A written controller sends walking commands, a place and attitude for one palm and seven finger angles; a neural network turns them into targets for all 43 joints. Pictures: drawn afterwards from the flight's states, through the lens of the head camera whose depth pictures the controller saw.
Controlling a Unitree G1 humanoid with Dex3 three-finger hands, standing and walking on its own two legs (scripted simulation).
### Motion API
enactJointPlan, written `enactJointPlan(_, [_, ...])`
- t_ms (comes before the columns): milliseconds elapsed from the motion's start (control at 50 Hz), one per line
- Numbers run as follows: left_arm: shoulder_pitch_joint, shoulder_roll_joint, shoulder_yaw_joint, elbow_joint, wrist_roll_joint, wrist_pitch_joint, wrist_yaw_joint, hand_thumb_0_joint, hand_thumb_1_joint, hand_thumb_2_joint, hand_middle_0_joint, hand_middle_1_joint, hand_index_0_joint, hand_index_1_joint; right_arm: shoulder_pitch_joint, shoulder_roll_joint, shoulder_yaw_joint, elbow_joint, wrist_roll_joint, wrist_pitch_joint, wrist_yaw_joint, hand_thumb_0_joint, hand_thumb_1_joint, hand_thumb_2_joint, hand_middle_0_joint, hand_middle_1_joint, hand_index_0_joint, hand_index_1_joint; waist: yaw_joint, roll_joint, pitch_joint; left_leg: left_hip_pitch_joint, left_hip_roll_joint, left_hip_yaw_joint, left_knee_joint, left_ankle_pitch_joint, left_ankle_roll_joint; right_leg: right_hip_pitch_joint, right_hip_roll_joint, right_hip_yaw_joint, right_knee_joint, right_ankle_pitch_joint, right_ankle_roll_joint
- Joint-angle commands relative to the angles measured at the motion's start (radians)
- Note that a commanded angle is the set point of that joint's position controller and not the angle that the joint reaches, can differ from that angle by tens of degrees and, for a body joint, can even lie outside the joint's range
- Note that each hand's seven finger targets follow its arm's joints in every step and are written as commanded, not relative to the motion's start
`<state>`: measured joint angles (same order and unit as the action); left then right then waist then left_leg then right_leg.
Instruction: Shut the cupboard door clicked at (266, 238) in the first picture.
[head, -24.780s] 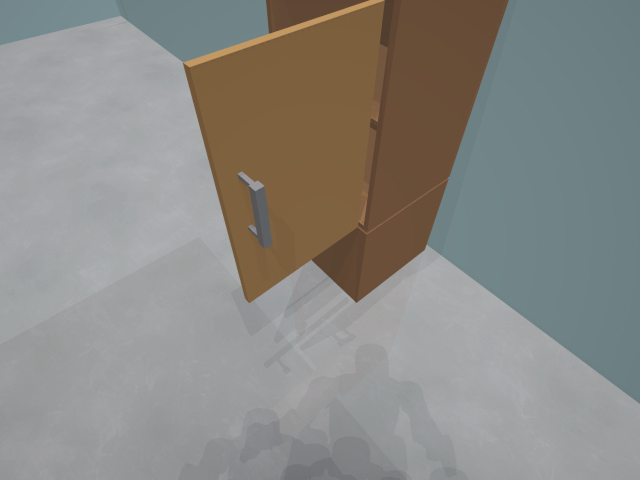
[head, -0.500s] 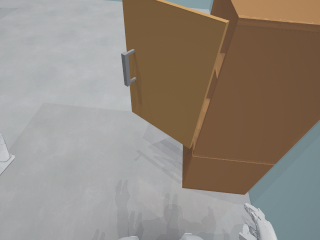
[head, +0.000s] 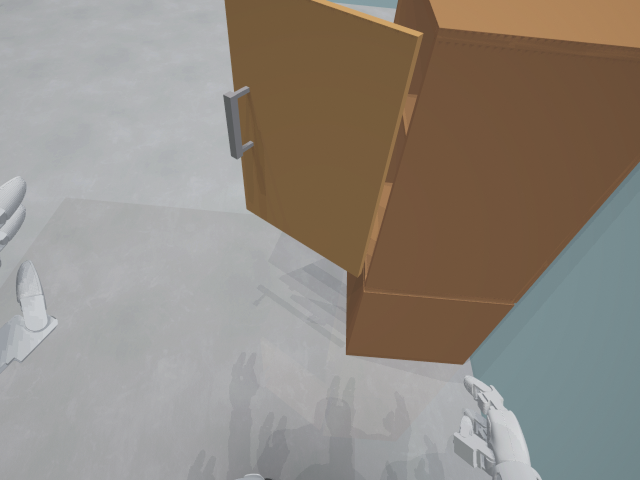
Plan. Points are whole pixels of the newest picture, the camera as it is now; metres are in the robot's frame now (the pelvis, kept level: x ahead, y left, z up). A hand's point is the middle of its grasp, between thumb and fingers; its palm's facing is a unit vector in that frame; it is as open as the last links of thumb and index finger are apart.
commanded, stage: step back with the hand held close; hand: left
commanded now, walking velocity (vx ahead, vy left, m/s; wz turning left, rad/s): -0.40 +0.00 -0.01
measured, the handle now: (240, 123) +0.81 +0.20 -0.02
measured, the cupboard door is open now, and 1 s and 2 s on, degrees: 57 57 57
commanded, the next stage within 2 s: stop stepping back and stand still in 0.32 s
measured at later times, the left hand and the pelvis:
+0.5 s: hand out of the picture +0.07 +0.30 +0.19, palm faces +0.49 -0.80 -0.34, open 7.4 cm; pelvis -0.13 +0.03 -0.01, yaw -1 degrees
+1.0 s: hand out of the picture -0.01 +0.36 +0.20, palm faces +0.48 -0.82 -0.32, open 7.4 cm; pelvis -0.26 +0.11 -0.01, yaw -4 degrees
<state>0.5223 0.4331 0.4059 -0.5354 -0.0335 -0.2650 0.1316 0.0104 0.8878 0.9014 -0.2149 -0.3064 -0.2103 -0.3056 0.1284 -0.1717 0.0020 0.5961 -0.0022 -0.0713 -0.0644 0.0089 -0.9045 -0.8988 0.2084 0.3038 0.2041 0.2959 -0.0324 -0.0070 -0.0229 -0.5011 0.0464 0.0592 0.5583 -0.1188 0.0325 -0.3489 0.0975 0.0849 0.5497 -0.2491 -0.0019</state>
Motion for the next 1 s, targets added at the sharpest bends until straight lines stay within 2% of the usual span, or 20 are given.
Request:
enactJointPlan(0, [0.068, 0.262, 0.24, -0.166, -0.016, -0.052, 0.043, 0.0, 0.9, 0.9, -0.2, -0.3, -0.2, -0.3, -0.038, -0.142, -0.064, -0.162, 0.001, -0.013, -0.016, 0.0, -0.9, -0.9, 0.2, 0.3, 0.2, 0.3, 0.002, -0.053, -0.144, 0.149, -0.027, -0.061, 0.096, -0.234, -0.048, -0.089, -0.297, 0.249, -0.278, 0.054, -0.095])
enactJointPlan(100, [-0.003, 0.208, 0.159, -0.113, -0.007, -0.04, 0.057, 0.0, 0.9, 0.9, -0.2, -0.3, -0.2, -0.3, -0.018, -0.168, -0.06, -0.157, 0.009, -0.002, -0.029, 0.0, -0.9, -0.9, 0.2, 0.3, 0.2, 0.3, -0.01, 0.024, -0.023, 0.194, 0.027, -0.168, -0.103, -0.197, -0.014, -0.193, -0.154, 0.055, -0.247, -0.118, -0.031])
enactJointPlan(160, [-0.023, 0.178, 0.16, -0.131, 0.004, -0.052, 0.043, 0.0, 0.9, 0.9, -0.2, -0.3, -0.2, -0.3, -0.035, -0.222, -0.073, -0.179, 0.017, -0.043, -0.039, 0.0, -0.9, -0.9, 0.2, 0.3, 0.2, 0.3, 0.017, 0.314, -0.057, -0.228, 0.258, -0.44, -0.54, -0.754, 0.083, 0.284, 0.056, -0.078, 0.186, -0.098, 0.024])
enactJointPlan(180, [-0.038, 0.19, 0.169, -0.15, 0.002, -0.052, 0.035, 0.0, 0.9, 0.9, -0.2, -0.3, -0.2, -0.3, -0.032, -0.212, -0.076, -0.17, 0.004, -0.055, -0.04, 0.0, -0.9, -0.9, 0.2, 0.3, 0.2, 0.3, 0.026, 0.286, -0.086, -0.244, 0.295, -0.465, -0.565, -0.724, 0.085, 0.32, 0.053, -0.071, 0.3, -0.111, 0.016])
enactJointPlan(260, [-0.006, 0.174, 0.13, -0.226, -0.033, -0.029, 0.034, 0.0, 0.9, 0.9, -0.2, -0.3, -0.2, -0.3, -0.062, -0.163, -0.076, -0.143, 0.0, -0.096, -0.011, 0.0, -0.9, -0.9, 0.2, 0.3, 0.2, 0.3, 0.059, 0.229, -0.208, 0.088, 0.219, -0.229, -0.456, -0.4, 0.019, 0.168, 0.019, -0.125, 0.266, -0.28, -0.014])
enactJointPlan(360, [-0.084, 0.165, 0.112, -0.262, -0.047, -0.024, 0.056, 0.0, 0.9, 0.9, -0.2, -0.3, -0.2, -0.3, -0.033, -0.147, -0.058, -0.074, -0.025, -0.094, 0.009, 0.0, -0.9, -0.9, 0.2, 0.3, 0.2, 0.3, 0.034, 0.242, -0.196, 0.261, 0.208, -0.142, -0.426, -0.287, -0.095, 0.15, -0.023, -0.123, -0.132, -0.245, -0.04])
enactJointPlan(440, [-0.201, 0.262, 0.171, -0.217, -0.01, -0.051, 0.08, 0.0, 0.9, 0.9, -0.2, -0.3, -0.2, -0.3, 0.004, -0.133, -0.05, -0.04, -0.038, -0.076, 0.008, 0.0, -0.9, -0.9, 0.2, 0.3, 0.2, 0.3, 0.015, -0.048, -0.136, 0.483, 0.015, -0.01, 0.183, -0.131, -0.109, -0.303, -0.372, 0.173, -0.401, -0.141, -0.164])
enactJointPlan(480, [-0.204, 0.181, 0.083, -0.141, -0.004, -0.002, 0.054, 0.0, 0.9, 0.9, -0.2, -0.3, -0.2, -0.3, 0.005, -0.147, -0.06, -0.065, -0.003, -0.073, -0.005, 0.0, -0.9, -0.9, 0.2, 0.3, 0.2, 0.3, -0.003, -0.193, -0.07, 0.431, -0.008, -0.098, 0.293, -0.136, -0.077, -0.333, -0.315, 0.09, -0.289, -0.239, -0.156])
enactJointPlan(540, [-0.224, 0.149, 0.08, -0.101, -0.013, 0.056, 0.039, 0.0, 0.9, 0.9, -0.2, -0.3, -0.2, -0.3, -0.02, -0.167, -0.019, -0.104, 0.004, -0.063, -0.035, 0.0, -0.9, -0.9, 0.2, 0.3, 0.2, 0.3, -0.011, 0.265, 0.054, 0.223, 0.091, -0.257, -0.225, -0.376, -0.042, -0.168, -0.087, -0.074, -0.026, -0.277, -0.017])
enactJointPlan(600, [-0.143, 0.22, 0.163, -0.155, -0.032, 0.065, 0.039, 0.0, 0.9, 0.9, -0.2, -0.3, -0.2, -0.3, -0.024, -0.157, -0.024, -0.141, -0.001, -0.07, -0.026, 0.0, -0.9, -0.9, 0.2, 0.3, 0.2, 0.3, 0.039, 0.325, -0.076, 0.04, 0.175, -0.384, -0.611, -0.809, -0.178, 0.143, 0.082, -0.179, 0.27, -0.352, -0.02])
enactJointPlan(660, [0.037, 0.198, 0.157, -0.231, -0.046, 0.078, 0.024, 0.0, 0.9, 0.9, -0.2, -0.3, -0.2, -0.3, -0.023, -0.127, -0.04, -0.168, -0.01, -0.064, 0.003, 0.0, -0.9, -0.9, 0.2, 0.3, 0.2, 0.3, 0.071, 0.24, -0.167, -0.065, 0.029, -0.016, -0.361, -0.542, -0.224, 0.412, 0.057, -0.252, 0.028, -0.359, -0.08])
enactJointPlan(680, [0.078, 0.219, 0.164, -0.264, -0.029, 0.074, 0.026, 0.0, 0.9, 0.9, -0.2, -0.3, -0.2, -0.3, -0.001, -0.117, -0.036, -0.162, 0.011, -0.058, 0.012, 0.0, -0.9, -0.9, 0.2, 0.3, 0.2, 0.3, 0.067, -0.025, -0.134, 0.002, -0.078, 0.141, 0.122, -0.403, -0.161, 0.202, -0.125, -0.042, -0.205, -0.397, -0.135])
enactJointPlan(700, [0.058, 0.258, 0.204, -0.309, -0.029, 0.063, 0.033, 0.0, 0.9, 0.9, -0.2, -0.3, -0.2, -0.3, -0.01, -0.138, -0.058, -0.151, 0.022, -0.053, 0.013, 0.0, -0.9, -0.9, 0.2, 0.3, 0.2, 0.3, 0.064, -0.313, -0.061, -0.011, -0.104, -0.021, 0.656, -0.354, -0.106, -0.156, -0.456, 0.447, -0.44, -0.579, -0.25])
enactJointPlan(720, [-0.064, 0.261, 0.198, -0.335, -0.028, 0.048, 0.027, 0.0, 0.9, 0.9, -0.2, -0.3, -0.2, -0.3, 0.021, -0.173, -0.057, -0.09, -0.017, -0.039, 0.016, 0.0, -0.9, -0.9, 0.2, 0.3, 0.2, 0.3, 0.006, -0.177, 0.005, -0.074, -0.041, -0.101, 0.853, -0.262, -0.09, -0.296, -0.488, 0.338, -0.392, -0.398, -0.287])
enactJointPlan(780, [-0.147, 0.205, 0.147, -0.141, 0.005, 0.034, 0.05, 0.0, 0.9, 0.9, -0.2, -0.3, -0.2, -0.3, 0.033, -0.136, -0.032, -0.093, -0.017, -0.042, 0.001, 0.0, -0.9, -0.9, 0.2, 0.3, 0.2, 0.3, -0.013, -0.055, 0.018, -0.036, 0.053, -0.049, 0.564, -0.24, -0.046, -0.241, -0.363, 0.162, -0.356, -0.572, -0.17])
enactJointPlan(840, [-0.309, 0.174, 0.081, -0.064, 0.026, 0.027, 0.066, 0.0, 0.9, 0.9, -0.2, -0.3, -0.2, -0.3, 0.015, -0.144, -0.039, -0.055, -0.018, -0.074, -0.033, 0.0, -0.9, -0.9, 0.2, 0.3, 0.2, 0.3, 0.003, -0.077, 0.028, 0.166, 0.046, 0.039, 0.231, -0.313, -0.019, -0.21, -0.348, 0.052, -0.261, -0.539, -0.162])
enactJointPlan(880, [-0.368, 0.165, 0.045, -0.088, 0.028, 0.03, 0.078, 0.0, 0.9, 0.9, -0.2, -0.3, -0.2, -0.3, 0.055, -0.159, -0.042, -0.049, -0.016, -0.092, -0.048, 0.0, -0.9, -0.9, 0.2, 0.3, 0.2, 0.3, -0.022, 0.083, -0.025, 0.311, -0.025, 0.096, -0.023, -0.327, -0.02, -0.147, -0.243, -0.063, -0.005, -0.466, -0.111])
enactJointPlan(920, [-0.319, 0.169, 0.064, -0.177, 0.025, 0.015, 0.08, 0.0, 0.9, 0.9, -0.2, -0.3, -0.2, -0.3, 0.053, -0.21, -0.056, -0.104, -0.004, -0.108, -0.04, 0.0, -0.9, -0.9, 0.2, 0.3, 0.2, 0.3, -0.01, 0.492, 0.047, 0.37, 0.311, -0.534, -0.374, -0.586, 0.11, -0.407, -0.055, -0.173, 0.563, -0.339, -0.004])
enactJointPlan(940, [-0.18, 0.17, 0.11, -0.118, 0.031, 0.007, 0.06, 0.0, 0.9, 0.9, -0.2, -0.3, -0.2, -0.3, 0.011, -0.206, -0.073, -0.113, -0.005, -0.105, -0.029, 0.0, -0.9, -0.9, 0.2, 0.3, 0.2, 0.3, 0.026, 0.271, 0.002, 0.211, 0.338, -0.501, -0.399, -0.505, 0.141, -0.3, -0.084, -0.092, 0.739, -0.21, -0.001])
enactJointPlan(980, [-0.066, 0.202, 0.143, -0.188, 0.008, 0.009, 0.036, 0.0, 0.9, 0.9, -0.2, -0.3, -0.2, -0.3, 0.0, -0.173, -0.062, -0.118, -0.007, -0.084, 0.006, 0.0, -0.9, -0.9, 0.2, 0.3, 0.2, 0.3, 0.01, 0.195, 0.067, 0.134, 0.351, -0.567, -0.442, -0.676, 0.126, -0.369, -0.147, -0.04, 0.728, -0.12, 0.002])
